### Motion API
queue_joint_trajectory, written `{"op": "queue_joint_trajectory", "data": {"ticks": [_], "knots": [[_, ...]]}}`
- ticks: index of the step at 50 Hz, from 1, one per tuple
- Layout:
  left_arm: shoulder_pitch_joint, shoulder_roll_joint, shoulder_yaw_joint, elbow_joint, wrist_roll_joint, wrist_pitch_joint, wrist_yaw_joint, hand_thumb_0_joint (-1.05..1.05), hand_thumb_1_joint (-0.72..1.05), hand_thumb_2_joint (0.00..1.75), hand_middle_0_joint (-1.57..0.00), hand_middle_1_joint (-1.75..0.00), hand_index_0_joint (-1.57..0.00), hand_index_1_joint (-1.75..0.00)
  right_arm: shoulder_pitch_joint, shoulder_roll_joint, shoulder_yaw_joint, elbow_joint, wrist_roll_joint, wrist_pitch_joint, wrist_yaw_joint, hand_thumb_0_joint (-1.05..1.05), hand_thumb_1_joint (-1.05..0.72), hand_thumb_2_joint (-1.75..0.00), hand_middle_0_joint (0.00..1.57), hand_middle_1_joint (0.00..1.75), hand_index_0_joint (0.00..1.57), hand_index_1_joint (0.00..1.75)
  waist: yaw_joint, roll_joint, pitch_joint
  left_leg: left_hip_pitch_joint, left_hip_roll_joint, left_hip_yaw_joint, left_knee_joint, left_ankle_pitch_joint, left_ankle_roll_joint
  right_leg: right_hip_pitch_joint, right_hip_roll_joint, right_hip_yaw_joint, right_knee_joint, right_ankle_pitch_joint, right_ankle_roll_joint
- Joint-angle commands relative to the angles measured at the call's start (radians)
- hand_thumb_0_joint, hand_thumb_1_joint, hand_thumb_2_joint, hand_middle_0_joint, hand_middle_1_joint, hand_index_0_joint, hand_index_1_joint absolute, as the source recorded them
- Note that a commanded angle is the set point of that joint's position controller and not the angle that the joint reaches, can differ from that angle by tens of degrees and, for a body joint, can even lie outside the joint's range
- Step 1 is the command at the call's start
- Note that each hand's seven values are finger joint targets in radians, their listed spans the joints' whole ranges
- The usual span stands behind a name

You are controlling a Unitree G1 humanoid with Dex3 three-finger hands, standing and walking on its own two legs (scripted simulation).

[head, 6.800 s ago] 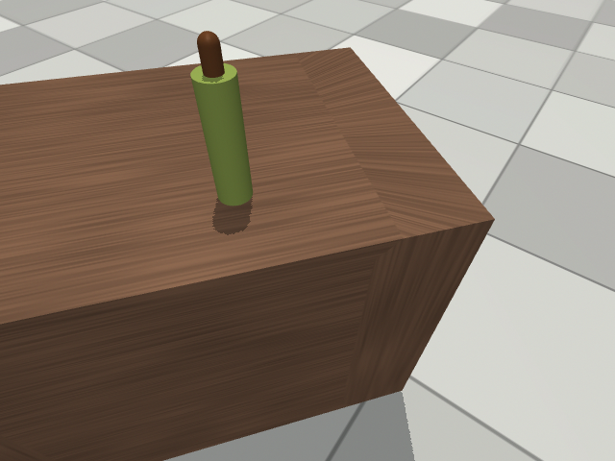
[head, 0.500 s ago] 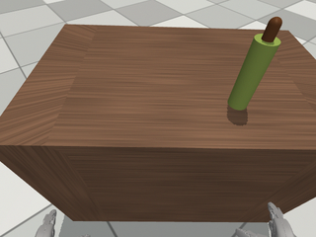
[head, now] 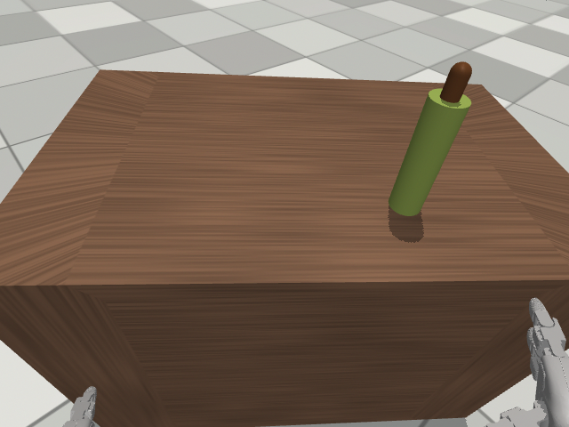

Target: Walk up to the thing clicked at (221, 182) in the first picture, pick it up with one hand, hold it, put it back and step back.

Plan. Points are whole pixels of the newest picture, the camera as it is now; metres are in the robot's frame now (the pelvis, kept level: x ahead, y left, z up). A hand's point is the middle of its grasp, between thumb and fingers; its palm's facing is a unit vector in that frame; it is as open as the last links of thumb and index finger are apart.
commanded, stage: rise first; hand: right
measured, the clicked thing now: (429, 145) +0.51 -0.25 +0.16
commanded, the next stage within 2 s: go down in 1.16 s
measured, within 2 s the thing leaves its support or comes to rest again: neither
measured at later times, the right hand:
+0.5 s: hand (553, 366) +0.17 -0.27 +0.13, palm faces +0.39 +0.81 -0.43, open 17.6 cm
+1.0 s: hand out of the picture +0.17 -0.27 +0.17, palm faces +0.44 +0.78 -0.45, open 17.6 cm
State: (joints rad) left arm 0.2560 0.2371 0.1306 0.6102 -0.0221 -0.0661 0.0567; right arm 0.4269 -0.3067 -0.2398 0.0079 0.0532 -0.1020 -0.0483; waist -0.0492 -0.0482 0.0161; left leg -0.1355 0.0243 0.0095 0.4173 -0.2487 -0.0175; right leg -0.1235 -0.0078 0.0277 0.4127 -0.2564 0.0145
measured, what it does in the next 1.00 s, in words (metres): stands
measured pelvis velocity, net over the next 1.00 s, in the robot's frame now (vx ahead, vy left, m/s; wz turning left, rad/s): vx -0.03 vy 0.00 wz -0.01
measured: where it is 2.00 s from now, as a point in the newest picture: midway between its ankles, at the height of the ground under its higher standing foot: outside the picture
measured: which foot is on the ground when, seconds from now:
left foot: down 0.00-1.00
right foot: down 0.00-1.00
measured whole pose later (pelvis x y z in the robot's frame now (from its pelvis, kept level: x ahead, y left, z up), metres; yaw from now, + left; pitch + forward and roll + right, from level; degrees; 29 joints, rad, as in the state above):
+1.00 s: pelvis -0.03 +0.00 +0.00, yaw +0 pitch -4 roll +0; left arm 0.26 0.22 0.18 0.61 -0.02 -0.12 0.03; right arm 0.40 -0.36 -0.42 -0.25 0.05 -0.32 -0.02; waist -0.06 -0.05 0.06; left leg -0.12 0.03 0.02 0.41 -0.22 -0.02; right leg -0.11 0.00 0.03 0.40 -0.22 0.01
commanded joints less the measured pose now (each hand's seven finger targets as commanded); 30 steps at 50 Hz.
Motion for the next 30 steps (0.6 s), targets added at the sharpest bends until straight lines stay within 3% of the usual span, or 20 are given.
{"op": "queue_joint_trajectory", "data": {"ticks": [1, 4, 6, 7, 8, 11, 12, 14, 15, 16, 17, 18, 20, 23, 25, 30], "knots": [[-0.114, 0.155, 0.071, -0.202, -0.003, -0.066, 0.012, 0.00, -0.58, 0.03, -0.06, -0.04, -0.05, -0.05, -0.088, -0.194, -0.120, -0.288, 0.006, -0.098, -0.013, 0.00, 0.61, -0.03, 0.03, 0.06, 0.04, 0.06, 0.005, 0.065, -0.088, 0.041, -0.021, 0.050, -0.048, 0.238, 0.016, 0.015, 0.011, -0.045, -0.049, 0.280, -0.027], [-0.064, 0.078, 0.012, -0.163, -0.004, -0.062, 0.001, 0.00, -0.58, 0.03, -0.06, -0.04, -0.04, -0.05, -0.048, -0.197, -0.142, -0.297, 0.003, -0.122, -0.009, 0.00, 0.60, -0.03, 0.04, 0.06, 0.04, 0.06, -0.016, 0.030, -0.048, 0.037, -0.014, 0.047, -0.057, 0.187, 0.017, -0.008, 0.022, -0.054, -0.054, 0.230, -0.026], [-0.075, 0.149, 0.088, -0.181, -0.002, -0.068, 0.009, 0.00, -0.58, 0.04, -0.06, -0.04, -0.04, -0.05, -0.047, -0.211, -0.162, -0.331, 0.006, -0.135, -0.008, 0.00, 0.61, -0.02, 0.04, 0.06, 0.04, 0.06, 0.004, 0.031, -0.085, 0.046, -0.013, 0.043, -0.056, 0.196, 0.016, 0.010, 0.022, -0.054, -0.052, 0.232, -0.028], [-0.047, 0.158, 0.099, -0.151, 0.000, -0.066, 0.007, 0.00, -0.57, 0.03, -0.06, -0.04, -0.05, -0.05, -0.041, -0.224, -0.184, -0.343, 0.006, -0.140, -0.007, 0.00, 0.61, -0.02, 0.04, 0.06, 0.04, 0.06, 0.003, 0.021, -0.074, 0.038, -0.013, 0.047, -0.054, 0.200, 0.017, 0.009, 0.023, -0.052, -0.053, 0.234, -0.026], [-0.050, 0.126, 0.065, -0.158, 0.000, -0.068, 0.001, 0.00, -0.58, 0.03, -0.06, -0.04, -0.04, -0.05, -0.025, -0.216, -0.181, -0.336, 0.007, -0.143, -0.004, 0.00, 0.61, -0.02, 0.04, 0.06, 0.04, 0.06, -0.006, 0.027, -0.067, 0.042, -0.011, 0.045, -0.055, 0.205, 0.015, 0.001, 0.024, -0.054, -0.050, 0.240, -0.028], [-0.062, 0.121, 0.081, -0.145, -0.003, -0.068, -0.003, 0.00, -0.58, 0.03, -0.06, -0.04, -0.04, -0.05, -0.036, -0.221, -0.199, -0.371, 0.009, -0.160, 0.000, 0.00, 0.60, -0.02, 0.04, 0.06, 0.04, 0.06, -0.003, 0.008, -0.049, 0.033, -0.011, 0.045, -0.059, 0.191, 0.016, -0.007, 0.026, -0.054, -0.054, 0.225, -0.029], [-0.076, 0.134, 0.088, -0.153, -0.003, -0.069, -0.003, 0.00, -0.58, 0.03, -0.06, -0.04, -0.04, -0.05, -0.020, -0.205, -0.186, -0.341, 0.010, -0.159, 0.003, 0.00, 0.61, -0.02, 0.04, 0.06, 0.04, 0.06, 0.000, 0.033, -0.047, 0.031, -0.013, 0.046, -0.063, 0.182, 0.015, -0.006, 0.024, -0.052, -0.056, 0.215, -0.031], [-0.091, 0.100, 0.061, -0.142, -0.006, -0.072, -0.009, 0.00, -0.57, 0.03, -0.06, -0.04, -0.05, -0.05, -0.053, -0.226, -0.207, -0.402, 0.010, -0.178, 0.003, 0.00, 0.59, -0.02, 0.04, 0.05, 0.04, 0.05, -0.016, -0.012, -0.050, 0.033, -0.014, 0.045, -0.058, 0.173, 0.020, -0.012, 0.024, -0.051, -0.059, 0.210, -0.026], [-0.081, 0.082, 0.047, -0.137, -0.006, -0.071, -0.011, 0.00, -0.58, 0.04, -0.06, -0.04, -0.04, -0.05, -0.046, -0.213, -0.195, -0.397, 0.009, -0.182, 0.006, 0.00, 0.59, -0.02, 0.04, 0.06, 0.04, 0.06, -0.007, 0.011, -0.038, 0.028, -0.015, 0.049, -0.060, 0.169, 0.019, -0.014, 0.022, -0.050, -0.061, 0.209, -0.027], [-0.082, 0.100, 0.064, -0.145, -0.005, -0.073, -0.010, 0.00, -0.58, 0.03, -0.06, -0.03, -0.04, -0.05, -0.055, -0.223, -0.210, -0.409, 0.009, -0.187, 0.006, 0.00, 0.60, -0.02, 0.04, 0.06, 0.04, 0.06, -0.008, 0.019, -0.045, 0.029, -0.016, 0.051, -0.060, 0.164, 0.020, -0.012, 0.019, -0.047, -0.064, 0.206, -0.027], [-0.104, 0.123, 0.079, -0.147, -0.004, -0.077, -0.007, 0.00, -0.58, 0.03, -0.06, -0.04, -0.04, -0.05, -0.052, -0.217, -0.197, -0.404, 0.009, -0.191, 0.006, 0.00, 0.60, -0.02, 0.04, 0.06, 0.04, 0.06, -0.004, 0.016, -0.046, 0.029, -0.017, 0.048, -0.061, 0.158, 0.021, -0.008, 0.020, -0.048, -0.064, 0.197, -0.026], [-0.095, 0.145, 0.106, -0.153, -0.003, -0.079, -0.005, 0.00, -0.58, 0.04, -0.06, -0.04, -0.04, -0.05, -0.065, -0.237, -0.225, -0.423, 0.008, -0.196, 0.004, 0.00, 0.59, -0.02, 0.04, 0.06, 0.04, 0.06, 0.000, 0.012, -0.062, 0.028, -0.016, 0.051, -0.060, 0.155, 0.020, 0.000, 0.021, -0.045, -0.065, 0.197, -0.025], [-0.080, 0.117, 0.078, -0.144, -0.004, -0.082, -0.010, 0.00, -0.58, 0.03, -0.06, -0.04, -0.04, -0.05, -0.062, -0.230, -0.226, -0.417, 0.011, -0.206, 0.007, 0.00, 0.58, -0.02, 0.04, 0.06, 0.05, 0.06, -0.006, 0.021, -0.037, 0.025, -0.016, 0.051, -0.063, 0.137, 0.019, -0.009, 0.022, -0.045, -0.065, 0.179, -0.027], [-0.079, 0.156, 0.115, -0.174, -0.004, -0.090, -0.004, 0.00, -0.58, 0.04, -0.05, -0.04, -0.04, -0.05, -0.069, -0.231, -0.233, -0.409, 0.015, -0.217, 0.009, 0.00, 0.59, -0.02, 0.04, 0.06, 0.05, 0.06, 0.005, 0.044, -0.030, 0.013, -0.014, 0.049, -0.074, 0.108, 0.017, -0.002, 0.025, -0.050, -0.070, 0.147, -0.034], [-0.059, 0.098, 0.073, -0.166, -0.007, -0.090, -0.015, 0.00, -0.58, 0.04, -0.06, -0.04, -0.04, -0.05, -0.065, -0.233, -0.246, -0.431, 0.013, -0.227, 0.011, 0.00, 0.58, -0.03, 0.04, 0.06, 0.05, 0.06, -0.014, 0.016, -0.031, 0.024, -0.014, 0.053, -0.072, 0.106, 0.021, -0.013, 0.027, -0.046, -0.075, 0.152, -0.030], [-0.060, 0.096, 0.078, -0.142, -0.008, -0.095, -0.016, 0.00, -0.58, 0.04, -0.05, -0.04, -0.04, -0.05, -0.085, -0.243, -0.259, -0.423, 0.015, -0.242, 0.014, 0.00, 0.58, -0.03, 0.04, 0.06, 0.05, 0.06, -0.006, 0.024, -0.023, 0.015, -0.012, 0.048, -0.079, 0.089, 0.018, -0.014, 0.029, -0.049, -0.076, 0.133, -0.032]]}}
